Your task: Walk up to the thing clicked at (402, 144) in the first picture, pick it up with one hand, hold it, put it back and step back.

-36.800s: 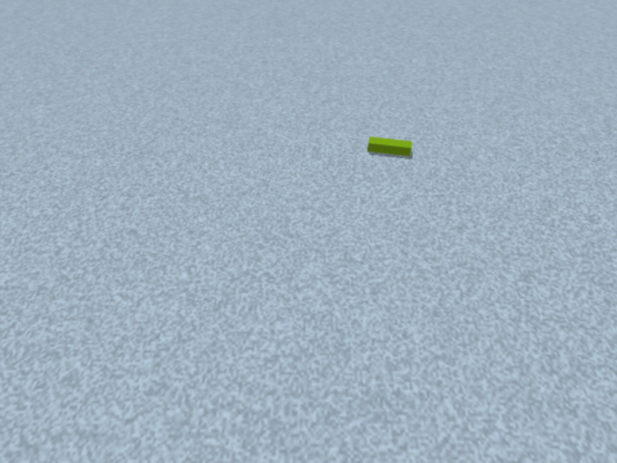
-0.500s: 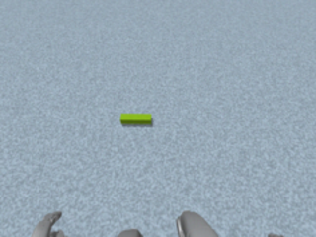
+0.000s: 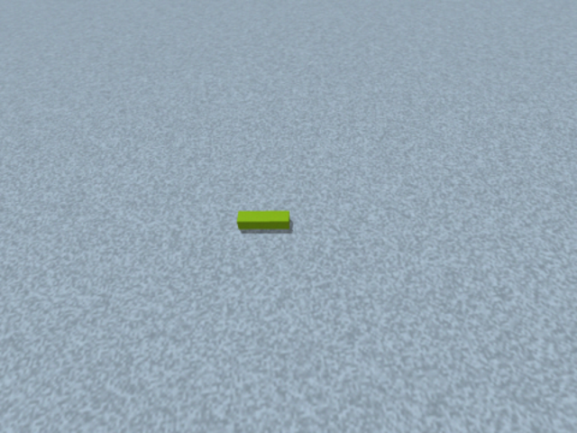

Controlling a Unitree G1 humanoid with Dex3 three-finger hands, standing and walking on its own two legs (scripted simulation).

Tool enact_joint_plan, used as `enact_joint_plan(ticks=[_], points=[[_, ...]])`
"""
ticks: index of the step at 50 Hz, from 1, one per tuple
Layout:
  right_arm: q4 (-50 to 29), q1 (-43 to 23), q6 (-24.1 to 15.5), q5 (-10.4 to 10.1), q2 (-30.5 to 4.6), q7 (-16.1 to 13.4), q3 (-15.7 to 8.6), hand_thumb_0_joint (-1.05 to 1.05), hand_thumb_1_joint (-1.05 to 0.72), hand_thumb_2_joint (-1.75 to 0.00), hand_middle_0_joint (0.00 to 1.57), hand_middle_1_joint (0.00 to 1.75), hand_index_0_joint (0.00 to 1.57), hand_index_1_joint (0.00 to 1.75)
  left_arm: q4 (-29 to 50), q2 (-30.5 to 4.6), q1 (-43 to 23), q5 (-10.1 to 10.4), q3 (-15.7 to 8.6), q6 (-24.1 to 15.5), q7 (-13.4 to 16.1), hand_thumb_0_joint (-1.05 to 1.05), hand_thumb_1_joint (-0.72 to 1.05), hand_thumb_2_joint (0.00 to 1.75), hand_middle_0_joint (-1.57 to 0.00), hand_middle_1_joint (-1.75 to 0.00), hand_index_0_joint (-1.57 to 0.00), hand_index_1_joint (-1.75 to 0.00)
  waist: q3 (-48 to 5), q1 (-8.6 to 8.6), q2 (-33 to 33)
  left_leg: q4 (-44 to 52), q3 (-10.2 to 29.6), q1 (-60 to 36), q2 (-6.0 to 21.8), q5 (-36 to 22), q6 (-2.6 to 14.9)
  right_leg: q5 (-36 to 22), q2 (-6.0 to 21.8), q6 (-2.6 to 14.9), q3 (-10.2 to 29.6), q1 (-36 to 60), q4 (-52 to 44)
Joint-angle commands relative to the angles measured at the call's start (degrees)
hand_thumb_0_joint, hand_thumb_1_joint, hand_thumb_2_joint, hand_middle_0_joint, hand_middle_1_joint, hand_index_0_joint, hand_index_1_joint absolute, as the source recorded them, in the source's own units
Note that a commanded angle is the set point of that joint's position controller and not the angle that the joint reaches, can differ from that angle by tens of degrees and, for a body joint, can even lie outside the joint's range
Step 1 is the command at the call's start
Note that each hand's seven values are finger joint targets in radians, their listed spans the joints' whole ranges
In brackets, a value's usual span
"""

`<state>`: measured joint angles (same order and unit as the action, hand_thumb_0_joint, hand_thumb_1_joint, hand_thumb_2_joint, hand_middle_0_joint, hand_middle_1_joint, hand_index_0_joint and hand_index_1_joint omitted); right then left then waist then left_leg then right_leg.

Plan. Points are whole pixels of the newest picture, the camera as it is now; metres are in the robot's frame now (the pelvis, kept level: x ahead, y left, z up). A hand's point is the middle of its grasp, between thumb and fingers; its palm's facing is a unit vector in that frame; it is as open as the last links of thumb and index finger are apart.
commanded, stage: step back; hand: left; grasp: from above
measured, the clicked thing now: (263, 220) +1.06 +0.19 -0.73
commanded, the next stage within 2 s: stand in 0.84 s
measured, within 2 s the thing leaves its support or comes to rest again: neither
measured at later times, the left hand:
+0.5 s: hand out of the picture +0.08 +0.26 -0.14, palm faces +0.04 -0.93 -0.37, open 7.4 cm
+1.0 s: hand out of the picture +0.13 +0.26 -0.13, palm faces +0.03 -0.94 -0.34, open 7.4 cm
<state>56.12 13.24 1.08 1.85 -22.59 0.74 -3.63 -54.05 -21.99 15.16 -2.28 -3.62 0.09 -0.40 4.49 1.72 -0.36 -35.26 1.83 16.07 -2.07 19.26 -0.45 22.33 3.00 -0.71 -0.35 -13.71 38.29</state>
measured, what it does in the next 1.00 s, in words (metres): stands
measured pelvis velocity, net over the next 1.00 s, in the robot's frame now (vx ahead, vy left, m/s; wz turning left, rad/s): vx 0.04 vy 0.01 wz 0.02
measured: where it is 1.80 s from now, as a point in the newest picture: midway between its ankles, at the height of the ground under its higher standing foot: outside the picture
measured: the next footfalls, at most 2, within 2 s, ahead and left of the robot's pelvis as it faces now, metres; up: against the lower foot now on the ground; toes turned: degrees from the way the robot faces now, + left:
none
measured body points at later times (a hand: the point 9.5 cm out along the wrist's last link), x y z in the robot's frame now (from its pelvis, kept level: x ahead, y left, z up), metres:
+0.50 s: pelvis +0.02 +0.00 +0.01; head +0.03 -0.01 +0.45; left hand +0.08 +0.31 -0.11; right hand +0.10 -0.32 -0.12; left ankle +0.06 +0.12 -0.72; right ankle +0.00 -0.13 -0.72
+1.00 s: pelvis +0.04 +0.01 +0.02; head +0.06 +0.01 +0.47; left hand +0.13 +0.31 -0.11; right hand +0.18 -0.28 -0.10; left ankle +0.06 +0.12 -0.72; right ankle +0.00 -0.13 -0.72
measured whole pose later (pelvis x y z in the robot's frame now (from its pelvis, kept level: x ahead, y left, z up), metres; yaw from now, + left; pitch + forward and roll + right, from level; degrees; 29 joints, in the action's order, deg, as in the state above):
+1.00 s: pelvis +0.04 +0.01 +0.02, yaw +1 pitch -3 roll +0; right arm 61.8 1.2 -1.3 0.6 -18.9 0.4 -0.5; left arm -63.6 -20.1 3.8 -0.2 -0.7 -0.9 -0.1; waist 4.3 1.1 -0.1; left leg -24.6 -0.1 10.5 0.4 11.4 0.0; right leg 15.7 2.1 -1.6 -2.6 -3.6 21.9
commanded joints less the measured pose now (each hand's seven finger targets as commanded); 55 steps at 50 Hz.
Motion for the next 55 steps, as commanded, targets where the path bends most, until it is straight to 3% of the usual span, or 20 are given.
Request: enact_joint_plan(ticks=[1,2,3,8,11,12,13,14,16,19,23,24,25,26,27,28,32,36,46,55], points=[[-4.48,-1.65,-3.84,0.46,-15.37,-1.05,-3.79,0.00,-0.90,-0.90,0.20,0.30,0.20,0.30,4.95,-8.69,-5.03,1.71,-1.49,-0.80,0.46,0.00,0.90,0.90,-0.20,-0.30,-0.20,-0.30,-5.65,-1.72,-8.64,20.19,26.64,-11.03,16.86,13.89,9.83,6.11,-2.22,2.35,-0.14,-13.76,5.52],[-4.42,-0.89,-3.76,0.18,-18.04,-0.71,-4.57,0.00,-0.90,-0.90,0.20,0.30,0.20,0.30,4.30,-13.52,-7.36,1.14,-3.02,-0.81,0.86,0.00,0.90,0.90,-0.20,-0.30,-0.20,-0.30,-2.82,-3.43,-6.50,22.64,30.67,-3.13,20.75,20.81,14.65,12.59,-0.66,2.60,2.76,-11.03,11.90],[-4.69,-1.99,-4.08,0.35,-15.98,-0.68,-4.01,0.00,-0.90,-0.90,0.20,0.30,0.20,0.30,4.07,-12.96,-6.21,1.22,-2.90,-0.84,0.60,0.00,0.90,0.90,-0.20,-0.30,-0.20,-0.30,-1.33,-2.09,-3.65,22.23,27.97,-3.29,19.53,19.91,14.70,10.56,0.25,2.68,4.52,-12.04,13.32],[-4.59,-4.47,-3.57,0.50,-13.48,-0.54,-3.16,0.00,-0.90,-0.90,0.20,0.30,0.20,0.30,0.63,-10.66,-3.20,1.16,-3.14,-1.71,-0.22,0.00,0.90,0.90,-0.20,-0.30,-0.20,-0.30,-1.51,-1.55,-8.98,19.92,16.66,2.31,13.57,11.94,10.15,4.57,-1.52,2.07,-0.37,-2.94,1.17],[-5.09,-6.64,-2.17,-0.49,-9.84,-0.41,-1.76,0.00,-0.90,-0.90,0.20,0.30,0.20,0.30,-1.74,-10.19,0.81,0.43,-3.43,-2.46,0.49,0.00,0.90,0.90,-0.20,-0.30,-0.20,-0.30,-3.51,2.09,-4.59,10.29,8.52,10.59,8.59,8.48,5.04,-4.62,-3.72,3.02,-1.53,12.61,-14.71],[-5.86,-6.43,-2.16,-0.88,-6.88,-0.51,-0.90,0.00,-0.90,-0.90,0.20,0.30,0.20,0.30,-1.61,-13.03,1.99,-0.24,-4.26,-2.82,0.94,0.00,0.90,0.90,-0.20,-0.30,-0.20,-0.30,-3.81,2.85,3.61,0.82,5.21,16.15,3.97,7.51,2.37,3.37,3.23,5.15,10.93,15.17,-20.02],[-6.17,-7.58,-2.04,-0.84,-5.90,-1.04,-0.65,0.00,-0.90,-0.90,0.20,0.30,0.20,0.30,-1.09,-18.03,1.29,-0.46,-4.97,-3.01,1.18,0.00,0.90,0.90,-0.20,-0.30,-0.20,-0.30,-2.07,3.57,11.51,-9.02,3.30,18.57,-2.02,12.04,1.04,18.37,15.31,10.14,28.28,9.15,-27.53],[-4.88,-5.76,-2.09,-0.34,-9.36,-1.50,-1.62,0.00,-0.90,-0.90,0.20,0.30,0.20,0.30,1.07,-18.79,-4.16,-0.50,-5.13,-3.16,1.12,0.00,0.90,0.90,-0.20,-0.30,-0.20,-0.30,1.85,1.49,8.08,-14.57,5.35,15.23,2.07,12.57,0.24,18.94,20.96,14.36,31.49,1.29,-27.74],[-3.06,-3.29,-2.59,-0.70,-9.48,-1.20,-1.61,0.00,-0.90,-0.90,0.20,0.30,0.20,0.30,2.07,-14.80,-7.04,0.40,-3.98,-3.87,1.36,0.00,0.90,0.90,-0.20,-0.30,-0.20,-0.30,2.75,-0.40,3.70,-14.53,6.28,14.37,3.42,7.54,0.40,4.45,16.35,13.14,22.24,2.61,-24.69],[-1.80,-1.58,-3.17,-0.43,-8.37,-0.48,-1.30,0.00,-0.90,-0.90,0.20,0.30,0.20,0.30,2.08,-14.44,-8.82,0.15,-3.45,-3.87,0.96,0.00,0.90,0.90,-0.20,-0.30,-0.20,-0.30,-0.40,-0.85,8.04,-6.35,1.22,5.43,3.72,5.28,0.13,-7.41,12.27,10.80,11.77,-0.03,-20.90],[-0.57,-1.14,-3.72,-0.06,-6.88,-0.61,-1.56,0.00,-0.90,-0.90,0.20,0.30,0.20,0.30,1.37,-13.01,-8.50,1.15,-2.47,-2.66,0.70,0.00,0.90,0.90,-0.20,-0.30,-0.20,-0.30,-3.18,-1.85,7.54,10.63,-3.95,-5.52,1.10,-8.62,0.81,-24.10,8.21,6.99,4.50,-0.19,-10.56],[-0.34,-0.79,-3.91,0.16,-7.89,-0.92,-1.94,0.00,-0.90,-0.90,0.20,0.30,0.20,0.30,1.56,-11.41,-8.59,1.33,-1.87,-2.41,0.67,0.00,0.90,0.90,-0.20,-0.30,-0.20,-0.30,-4.80,-2.17,5.38,10.45,-0.67,-9.31,3.48,-14.46,1.84,-24.85,7.01,5.17,3.56,-2.03,-7.81],[-0.57,-1.04,-4.14,0.34,-10.02,-1.25,-2.28,0.00,-0.90,-0.90,0.20,0.30,0.20,0.30,1.99,-9.44,-8.75,1.79,-1.21,-2.13,0.58,0.00,0.90,0.90,-0.20,-0.30,-0.20,-0.30,-6.23,-1.75,-0.98,12.47,8.93,-9.52,10.54,-17.01,4.28,-17.59,3.61,2.75,1.76,-4.23,-5.04],[-1.48,-4.72,-4.22,-0.39,-12.53,-1.17,-2.22,0.00,-0.90,-0.90,0.20,0.30,0.20,0.30,1.05,-9.53,-8.25,2.60,-1.39,-1.72,0.63,0.00,0.90,0.90,-0.20,-0.30,-0.20,-0.30,-6.67,-0.12,-5.30,14.47,15.00,-3.39,15.50,-10.95,9.07,-2.24,-0.68,1.63,-0.89,-0.51,-2.64],[-1.50,-6.23,-4.00,-0.60,-13.61,-1.00,-2.37,0.00,-0.90,-0.90,0.20,0.30,0.20,0.30,-0.20,-10.03,-8.53,2.27,-1.46,-1.50,0.83,0.00,0.90,0.90,-0.20,-0.30,-0.20,-0.30,-6.32,-0.33,-5.51,14.56,15.96,-1.84,17.18,-9.68,10.93,2.16,-0.73,2.27,-0.73,1.98,-4.30],[-1.16,-7.26,-3.74,-0.58,-12.74,-1.01,-1.88,0.00,-0.90,-0.90,0.20,0.30,0.20,0.30,-0.80,-9.67,-8.82,1.96,-1.26,-1.72,0.85,0.00,0.90,0.90,-0.20,-0.30,-0.20,-0.30,-6.30,-0.11,-4.48,13.90,14.38,-1.74,16.29,-12.32,10.05,0.12,-0.55,2.35,-0.11,3.32,-7.34],[-0.37,-9.79,-3.39,-1.13,-9.41,-1.15,-0.64,0.00,-0.90,-0.90,0.20,0.30,0.20,0.30,-3.38,-12.07,-8.51,1.67,-1.48,-2.68,0.91,0.00,0.90,0.90,-0.20,-0.30,-0.20,-0.30,-6.45,-0.21,-3.13,8.66,4.44,-1.62,8.54,-19.03,3.03,-16.24,3.62,3.43,3.08,7.98,-13.86],[0.97,-10.35,-3.29,-1.20,-8.87,-1.21,-0.57,0.00,-0.90,-0.90,0.20,0.30,0.20,0.30,-4.13,-11.65,-10.38,1.95,-1.20,-2.54,1.29,0.00,0.90,0.90,-0.20,-0.30,-0.20,-0.30,-9.39,-0.72,-1.63,7.59,3.20,-6.97,8.66,-27.63,3.45,-24.05,4.27,3.01,2.03,8.30,-13.53],[2.85,-12.47,-3.37,-1.25,-8.99,-1.34,0.45,0.00,-0.90,-0.90,0.20,0.30,0.20,0.30,-6.61,-9.63,-11.60,1.98,0.40,-2.02,1.25,0.00,0.90,0.90,-0.20,-0.30,-0.20,-0.30,-8.69,-1.08,-0.53,12.35,4.33,-12.07,9.99,-32.20,2.81,-25.50,4.14,0.99,1.94,9.63,-18.36],[4.04,-14.17,-3.23,-1.55,-8.55,-1.03,0.99,0.00,-0.90,-0.90,0.20,0.30,0.20,0.30,-7.49,-9.96,-13.53,1.66,0.93,-2.27,0.97,0.00,0.90,0.90,-0.20,-0.30,-0.20,-0.30,-7.55,-1.51,0.00,16.49,3.44,-11.88,9.60,-23.92,1.58,-20.55,4.97,0.82,2.71,10.16,-22.88]])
